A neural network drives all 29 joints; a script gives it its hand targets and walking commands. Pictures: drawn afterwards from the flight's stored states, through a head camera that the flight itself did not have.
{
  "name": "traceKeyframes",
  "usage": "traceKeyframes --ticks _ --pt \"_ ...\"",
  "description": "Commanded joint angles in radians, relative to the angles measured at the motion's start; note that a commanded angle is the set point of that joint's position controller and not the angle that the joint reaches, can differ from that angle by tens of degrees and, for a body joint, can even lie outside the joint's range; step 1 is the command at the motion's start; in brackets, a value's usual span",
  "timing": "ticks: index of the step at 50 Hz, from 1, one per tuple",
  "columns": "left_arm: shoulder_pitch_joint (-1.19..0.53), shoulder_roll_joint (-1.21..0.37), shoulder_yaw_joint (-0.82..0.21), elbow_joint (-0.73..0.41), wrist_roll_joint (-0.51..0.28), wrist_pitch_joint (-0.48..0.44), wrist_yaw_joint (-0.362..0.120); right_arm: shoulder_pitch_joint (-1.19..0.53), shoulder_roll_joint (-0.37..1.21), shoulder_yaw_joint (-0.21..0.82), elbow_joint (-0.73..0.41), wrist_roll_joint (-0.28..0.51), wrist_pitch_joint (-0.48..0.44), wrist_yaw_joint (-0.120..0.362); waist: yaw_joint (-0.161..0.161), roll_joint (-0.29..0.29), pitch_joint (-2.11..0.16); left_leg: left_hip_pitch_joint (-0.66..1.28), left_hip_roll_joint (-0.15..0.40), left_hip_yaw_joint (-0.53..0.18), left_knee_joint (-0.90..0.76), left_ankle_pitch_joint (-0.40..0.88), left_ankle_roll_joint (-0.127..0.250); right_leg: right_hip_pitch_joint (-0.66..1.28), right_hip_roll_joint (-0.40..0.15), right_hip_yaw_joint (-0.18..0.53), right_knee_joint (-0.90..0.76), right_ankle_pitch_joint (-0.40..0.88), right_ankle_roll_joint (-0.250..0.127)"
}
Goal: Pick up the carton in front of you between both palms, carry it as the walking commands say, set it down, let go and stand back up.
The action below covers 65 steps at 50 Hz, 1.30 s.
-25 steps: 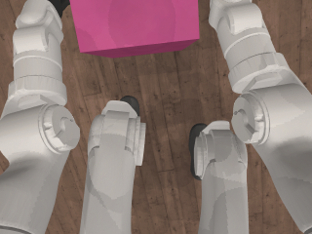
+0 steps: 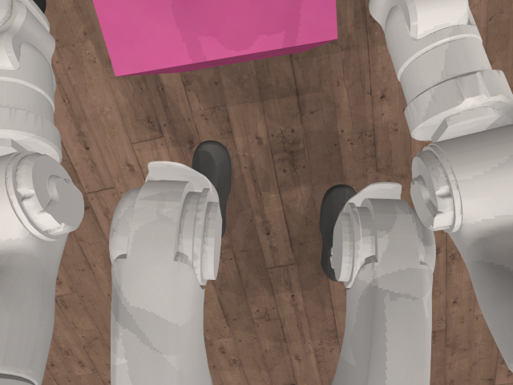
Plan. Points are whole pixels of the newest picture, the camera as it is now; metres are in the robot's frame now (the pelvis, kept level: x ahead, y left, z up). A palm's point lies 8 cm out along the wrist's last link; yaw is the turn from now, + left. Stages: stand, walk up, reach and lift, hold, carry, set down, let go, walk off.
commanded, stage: set down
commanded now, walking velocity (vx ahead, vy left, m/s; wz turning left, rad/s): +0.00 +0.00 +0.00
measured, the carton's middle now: out of the picture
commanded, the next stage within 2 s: let go in 1.08 s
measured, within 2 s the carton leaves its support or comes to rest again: neither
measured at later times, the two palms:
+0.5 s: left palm out of the picture +0.48 +0.36 -0.04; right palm out of the picture +0.59 +0.00 -0.03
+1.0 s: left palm out of the picture +0.48 +0.37 +0.11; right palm out of the picture +0.59 -0.01 +0.11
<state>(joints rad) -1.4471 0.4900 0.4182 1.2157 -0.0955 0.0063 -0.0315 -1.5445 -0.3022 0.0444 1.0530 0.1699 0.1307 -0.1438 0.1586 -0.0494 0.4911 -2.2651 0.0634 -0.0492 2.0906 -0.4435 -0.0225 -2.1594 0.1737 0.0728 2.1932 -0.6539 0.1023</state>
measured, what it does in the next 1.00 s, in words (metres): rises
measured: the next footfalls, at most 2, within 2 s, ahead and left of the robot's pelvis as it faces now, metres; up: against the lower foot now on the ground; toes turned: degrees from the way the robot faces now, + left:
none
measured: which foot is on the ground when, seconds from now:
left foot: down 0.00-1.00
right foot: down 0.00-1.00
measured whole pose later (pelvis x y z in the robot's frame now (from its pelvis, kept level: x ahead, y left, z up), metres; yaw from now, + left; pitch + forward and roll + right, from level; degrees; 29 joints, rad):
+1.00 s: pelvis +0.04 +0.01 +0.20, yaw +3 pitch +46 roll -4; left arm -1.11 0.35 0.40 0.80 -0.01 0.21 -0.07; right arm -1.19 -0.18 -0.22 0.79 -0.02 0.27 -0.13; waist 0.13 -0.06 -0.03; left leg -1.84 -0.02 -0.07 1.37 -0.33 -0.01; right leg -1.71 0.08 0.06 1.43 -0.52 0.06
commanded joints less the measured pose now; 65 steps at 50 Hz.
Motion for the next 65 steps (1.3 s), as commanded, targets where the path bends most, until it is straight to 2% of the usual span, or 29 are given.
traceKeyframes --ticks 1,5,10,15,18,22,29,32,37,43,49,56,60,65 --pt "-0.250 0.178 -0.047 -0.126 -0.067 -0.018 -0.010 -0.335 -0.029 0.022 -0.194 0.023 -0.014 -0.007 0.141 -0.111 -1.291 0.769 -0.028 0.087 -0.092 0.433 0.017 0.408 -0.058 -0.141 -0.173 0.277 -0.012" --pt "-0.222 0.214 -0.054 -0.187 -0.075 0.010 -0.002 -0.296 -0.054 -0.010 -0.259 0.003 0.009 -0.032 0.138 -0.078 -1.442 0.936 -0.041 0.100 -0.118 0.450 0.008 0.427 -0.046 -0.178 -0.182 0.231 -0.017" --pt "-0.176 0.190 -0.063 -0.328 -0.049 0.074 0.018 -0.237 -0.045 -0.077 -0.332 -0.023 0.055 -0.053 0.118 0.001 -1.578 1.122 -0.070 0.135 -0.186 0.418 -0.010 0.411 -0.012 -0.224 -0.246 0.141 -0.035" --pt "-0.150 0.101 -0.078 -0.357 -0.008 0.136 0.016 -0.167 -0.041 -0.175 -0.244 -0.084 0.098 -0.047 0.063 0.062 -1.398 1.001 -0.081 0.146 -0.289 0.250 -0.024 0.339 -0.011 -0.218 -0.347 0.033 -0.056" --pt "-0.139 0.058 -0.070 -0.362 0.025 0.140 0.009 -0.129 -0.026 -0.226 -0.193 -0.122 0.091 -0.031 0.040 0.080 -1.344 0.948 -0.082 0.142 -0.325 0.245 -0.030 0.309 -0.012 -0.209 -0.395 0.047 -0.059" --pt "-0.103 0.037 -0.050 -0.368 0.054 0.144 0.001 -0.096 -0.014 -0.262 -0.178 -0.161 0.083 -0.017 0.035 0.077 -1.375 0.951 -0.088 0.144 -0.375 0.276 -0.039 0.322 -0.011 -0.203 -0.459 0.070 -0.055" --pt "-0.030 0.052 -0.012 -0.420 0.073 0.163 -0.002 -0.074 0.020 -0.243 -0.284 -0.167 0.097 -0.009 0.076 0.023 -1.528 1.041 -0.105 0.161 -0.473 0.358 -0.038 0.441 -0.003 -0.203 -0.562 0.123 -0.044" --pt "-0.003 0.061 -0.005 -0.462 0.067 0.174 -0.004 -0.060 0.025 -0.229 -0.341 -0.165 0.112 -0.011 0.083 -0.001 -1.595 1.096 -0.112 0.167 -0.517 0.407 -0.035 0.508 0.001 -0.204 -0.608 0.157 -0.039" --pt "0.043 0.054 -0.006 -0.520 0.055 0.194 -0.015 -0.011 0.026 -0.229 -0.399 -0.175 0.135 -0.014 0.067 -0.013 -1.645 1.192 -0.121 0.168 -0.598 0.476 -0.031 0.587 0.001 -0.204 -0.695 0.212 -0.035" --pt "0.090 0.024 -0.013 -0.538 0.060 0.199 -0.029 0.059 0.033 -0.249 -0.396 -0.185 0.133 0.000 0.042 0.017 -1.612 1.305 -0.126 0.153 -0.705 0.527 -0.031 0.605 -0.008 -0.193 -0.816 0.244 -0.037" --pt "0.137 -0.003 -0.004 -0.528 0.089 0.181 -0.039 0.122 0.046 -0.269 -0.373 -0.200 0.111 0.022 0.028 0.037 -1.562 1.391 -0.122 0.138 -0.824 0.552 -0.026 0.656 -0.021 -0.174 -0.948 0.273 -0.039" --pt "0.203 -0.039 0.022 -0.501 0.146 0.150 -0.057 0.203 0.080 -0.299 -0.355 -0.240 0.085 0.042 0.016 0.022 -1.489 1.439 -0.112 0.125 -0.958 0.549 -0.012 0.776 -0.039 -0.151 -1.096 0.320 -0.033" --pt "0.316 -0.045 0.011 -0.537 0.185 0.146 -0.083 0.339 0.127 -0.311 -0.408 -0.284 0.085 0.024 0.002 0.020 -1.540 1.551 -0.116 0.124 -1.018 0.613 0.000 0.895 -0.040 -0.145 -1.177 0.392 -0.022" --pt "0.553 -0.046 -0.054 -0.642 0.202 0.143 -0.108 0.598 0.180 -0.281 -0.557 -0.306 0.074 -0.007 0.001 0.048 -1.542 1.777 -0.119 0.101 -1.105 0.694 0.011 1.001 -0.044 -0.140 -1.279 0.442 -0.018"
